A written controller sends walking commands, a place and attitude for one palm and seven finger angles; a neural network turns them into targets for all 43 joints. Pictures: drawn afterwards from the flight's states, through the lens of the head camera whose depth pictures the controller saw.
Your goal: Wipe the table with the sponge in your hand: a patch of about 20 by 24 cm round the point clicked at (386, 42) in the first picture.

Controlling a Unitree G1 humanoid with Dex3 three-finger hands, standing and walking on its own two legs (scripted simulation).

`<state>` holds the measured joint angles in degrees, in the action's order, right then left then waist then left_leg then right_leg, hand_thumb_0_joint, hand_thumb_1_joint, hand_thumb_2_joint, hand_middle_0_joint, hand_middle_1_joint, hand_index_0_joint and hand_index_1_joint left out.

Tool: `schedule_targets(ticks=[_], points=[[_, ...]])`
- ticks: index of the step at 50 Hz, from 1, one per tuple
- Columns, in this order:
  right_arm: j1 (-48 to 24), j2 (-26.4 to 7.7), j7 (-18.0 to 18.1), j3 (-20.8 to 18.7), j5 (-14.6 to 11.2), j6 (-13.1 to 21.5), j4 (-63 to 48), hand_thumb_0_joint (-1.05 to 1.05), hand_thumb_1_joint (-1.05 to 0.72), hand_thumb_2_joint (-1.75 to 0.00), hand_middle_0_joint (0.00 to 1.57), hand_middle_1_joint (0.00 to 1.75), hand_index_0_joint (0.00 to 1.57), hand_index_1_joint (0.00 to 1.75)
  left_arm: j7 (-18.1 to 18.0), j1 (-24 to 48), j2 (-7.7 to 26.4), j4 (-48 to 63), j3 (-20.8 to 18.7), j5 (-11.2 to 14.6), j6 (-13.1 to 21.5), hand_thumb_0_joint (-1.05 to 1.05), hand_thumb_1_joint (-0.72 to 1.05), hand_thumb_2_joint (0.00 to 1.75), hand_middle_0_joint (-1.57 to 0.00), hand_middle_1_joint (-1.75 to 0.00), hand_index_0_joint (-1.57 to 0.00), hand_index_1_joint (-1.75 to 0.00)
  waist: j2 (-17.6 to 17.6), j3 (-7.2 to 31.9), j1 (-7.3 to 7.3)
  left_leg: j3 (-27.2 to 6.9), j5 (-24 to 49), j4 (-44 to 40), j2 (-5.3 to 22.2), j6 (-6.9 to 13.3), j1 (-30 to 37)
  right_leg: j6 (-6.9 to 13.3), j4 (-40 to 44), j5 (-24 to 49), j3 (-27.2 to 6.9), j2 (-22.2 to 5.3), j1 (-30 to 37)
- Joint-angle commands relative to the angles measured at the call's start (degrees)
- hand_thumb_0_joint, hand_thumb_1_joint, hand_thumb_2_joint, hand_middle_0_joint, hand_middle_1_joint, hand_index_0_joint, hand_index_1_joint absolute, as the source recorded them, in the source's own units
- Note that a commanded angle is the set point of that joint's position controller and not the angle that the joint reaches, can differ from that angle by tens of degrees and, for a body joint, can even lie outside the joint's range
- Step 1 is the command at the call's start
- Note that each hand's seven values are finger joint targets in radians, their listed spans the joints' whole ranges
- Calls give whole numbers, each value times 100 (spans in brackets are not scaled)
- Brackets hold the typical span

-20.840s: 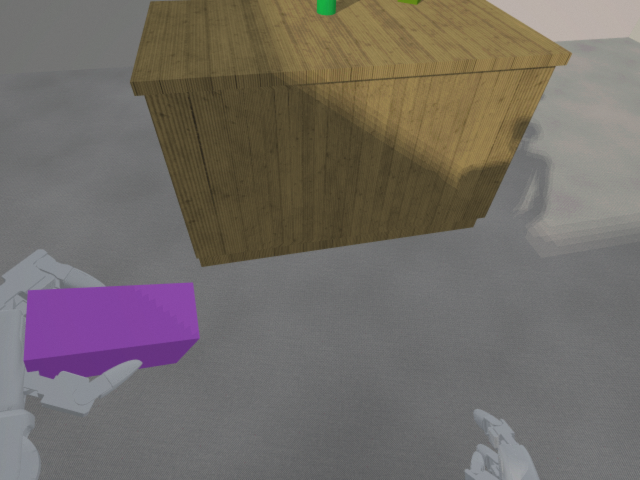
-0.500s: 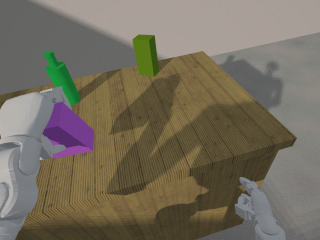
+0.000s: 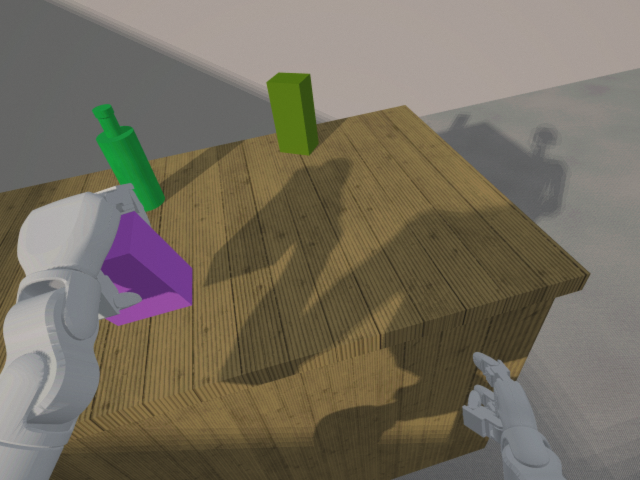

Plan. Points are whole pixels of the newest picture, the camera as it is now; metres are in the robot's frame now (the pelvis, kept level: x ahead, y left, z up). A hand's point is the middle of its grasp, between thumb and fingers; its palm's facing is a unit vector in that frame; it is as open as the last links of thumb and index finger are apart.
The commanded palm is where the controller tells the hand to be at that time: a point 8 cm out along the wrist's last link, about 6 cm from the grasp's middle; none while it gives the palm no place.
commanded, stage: move the sponge above the wiping area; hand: left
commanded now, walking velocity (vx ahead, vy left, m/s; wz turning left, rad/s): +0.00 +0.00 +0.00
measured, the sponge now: (136, 282) +0.27 +0.28 +0.15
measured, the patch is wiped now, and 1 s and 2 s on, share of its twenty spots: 0.00 0.00 0.00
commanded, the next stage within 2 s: none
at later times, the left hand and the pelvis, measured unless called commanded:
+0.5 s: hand (127, 274) +0.26 +0.28 +0.17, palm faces +0.16 -0.06 -0.98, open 9.9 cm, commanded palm +0.21 +0.27 +0.24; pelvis +0.00 -0.01 +0.00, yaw +0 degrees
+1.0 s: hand (137, 290) +0.26 +0.28 +0.14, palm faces +0.07 -0.07 -1.00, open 9.9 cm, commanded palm +0.22 +0.27 +0.22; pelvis +0.01 +0.00 +0.00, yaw +1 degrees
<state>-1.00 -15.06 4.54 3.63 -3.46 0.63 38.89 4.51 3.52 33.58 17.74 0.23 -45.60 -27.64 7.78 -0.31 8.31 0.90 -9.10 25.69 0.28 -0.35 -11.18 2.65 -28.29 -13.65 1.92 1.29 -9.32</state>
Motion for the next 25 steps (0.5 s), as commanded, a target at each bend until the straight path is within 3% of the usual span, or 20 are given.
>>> schedule_targets(ticks=[1,2,3,4,5,6,8,9,12,13,14,15,16,17,18,19,21,23,24,25], points=[[-1477,-431,8,-109,-55,294,-1232,0,-90,-90,20,30,20,30,14,967,912,731,-548,-70,-41,0,10,130,-120,-160,-120,-160,-654,860,4,-403,-100,-311,-97,80,281,25,756,-112,-589,-168,-298],[-1468,-436,6,-126,-49,283,-1260,0,-90,-90,20,30,20,30,8,894,997,851,-620,-117,-38,0,10,130,-120,-160,-120,-160,-649,970,26,-388,-6,-259,-111,93,316,34,715,-60,-628,-169,-252],[-1631,-429,-4,-106,-59,331,-1295,0,-90,-90,20,30,20,30,-3,868,1138,1045,-747,-144,-41,0,10,130,-120,-160,-120,-160,-421,986,50,-410,-70,-276,-113,76,316,95,686,-134,-729,-137,-238],[-1565,-411,11,-99,-34,325,-1361,0,-90,-90,20,30,20,30,22,925,954,1086,-552,-150,-32,0,10,130,-120,-160,-120,-160,-515,1082,40,-372,-15,-235,-129,110,320,62,661,-94,-616,-160,-190],[-1499,-428,11,-107,-18,339,-1303,0,-90,-90,20,30,20,30,-13,1087,1252,1120,-737,-259,11,0,10,130,-120,-160,-120,-160,-488,1182,28,-378,83,-181,-139,108,387,62,664,-95,-688,-167,-212],[-1507,-450,31,-108,18,330,-1291,0,-90,-90,20,30,20,30,-20,1225,1290,1133,-707,-312,31,0,10,130,-120,-160,-120,-160,-444,1195,20,-391,110,-177,-169,125,427,67,678,-106,-690,-155,-206],[-1598,-450,54,-113,52,390,-1272,0,-90,-90,20,30,20,30,-96,1693,1676,1440,-910,-490,111,0,10,130,-120,-160,-120,-160,-6,1245,43,-431,130,-187,-179,113,533,156,646,-156,-876,-112,-180],[-1528,-412,57,-114,89,431,-1282,0,-90,-90,20,30,20,30,-146,1777,1617,1423,-872,-559,156,0,10,130,-120,-160,-120,-160,-1,1442,85,-428,343,-143,-210,130,572,167,578,4,-791,-130,-76],[-1445,-408,53,-122,124,429,-1137,0,-90,-90,20,30,20,30,-215,1864,1601,990,-834,-638,229,0,10,130,-120,-160,-120,-160,-258,1195,73,-448,399,-172,-220,125,622,153,758,-53,-822,-141,-215],[-1543,-428,83,-131,98,464,-1083,0,-90,-90,20,30,20,30,-227,2007,1785,883,-990,-653,218,0,10,130,-120,-160,-120,-160,-225,1117,76,-472,259,-180,-214,117,654,212,819,-227,-1010,-94,-275],[-1508,-384,89,-126,87,480,-1074,0,-90,-90,20,30,20,30,-230,2088,1477,665,-741,-622,221,0,10,130,-120,-160,-120,-160,-261,1059,41,-421,252,-164,-214,121,585,173,819,-218,-904,-144,-282],[-1417,-424,83,-141,95,476,-1003,0,-90,-90,20,30,20,30,-241,1982,1570,421,-869,-583,219,0,10,130,-120,-160,-120,-160,-452,1020,67,-437,290,-168,-215,112,567,155,849,-164,-893,-150,-284],[-1449,-425,66,-144,78,465,-986,0,-90,-90,20,30,20,30,-204,1932,1376,306,-703,-539,197,0,10,130,-120,-160,-120,-160,-355,953,25,-412,272,-190,-202,107,548,133,868,-98,-873,-166,-287],[-1475,-440,50,-153,65,453,-981,0,-90,-90,20,30,20,30,-165,1858,1385,275,-740,-496,182,0,10,130,-120,-160,-120,-160,-398,1048,72,-434,308,-191,-212,98,531,129,829,-18,-858,-182,-208],[-1663,-430,53,-137,34,499,-1047,0,-90,-90,20,30,20,30,-119,1832,1413,487,-788,-451,157,0,10,130,-120,-160,-120,-160,-230,1074,101,-462,289,-203,-218,90,576,189,801,-24,-978,-147,-193],[-1594,-394,33,-151,38,496,-1090,0,-90,-90,20,30,20,30,-62,1578,1065,496,-539,-373,151,0,10,130,-120,-160,-120,-160,-272,1169,89,-397,395,-153,-203,114,546,132,743,145,-776,-186,-108],[-1527,-414,2,-147,40,473,-1092,0,-90,-90,20,30,20,30,56,1321,964,501,-410,-349,134,0,10,130,-120,-160,-120,-160,-433,1125,42,-398,473,-157,-185,120,527,77,730,319,-710,-205,-134],[-1597,-443,3,-146,13,449,-1098,0,-90,-90,20,30,20,30,132,1139,1172,452,-628,-356,93,0,10,130,-120,-160,-120,-160,-537,921,33,-424,334,-141,-177,120,448,111,780,159,-896,-168,-252],[-1488,-434,17,-138,33,417,-1136,0,-90,-90,20,30,20,30,177,1083,964,392,-445,-341,87,0,10,130,-120,-160,-120,-160,-652,953,11,-367,245,-114,-168,143,373,59,783,67,-732,-208,-233],[-1418,-450,22,-131,27,403,-1090,0,-90,-90,20,30,20,30,163,1285,1227,363,-590,-452,117,0,10,130,-120,-160,-120,-160,-635,919,-13,-362,217,-111,-175,135,383,47,806,-26,-792,-208,-332]])
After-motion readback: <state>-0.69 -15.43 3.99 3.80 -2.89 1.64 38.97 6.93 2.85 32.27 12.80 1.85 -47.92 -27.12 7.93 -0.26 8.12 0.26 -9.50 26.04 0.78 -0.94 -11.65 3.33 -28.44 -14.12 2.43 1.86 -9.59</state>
